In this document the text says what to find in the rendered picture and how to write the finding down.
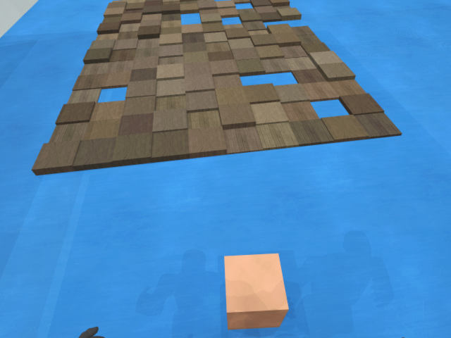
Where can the carton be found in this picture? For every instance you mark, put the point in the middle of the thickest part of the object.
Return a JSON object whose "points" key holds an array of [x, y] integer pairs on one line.
{"points": [[255, 291]]}

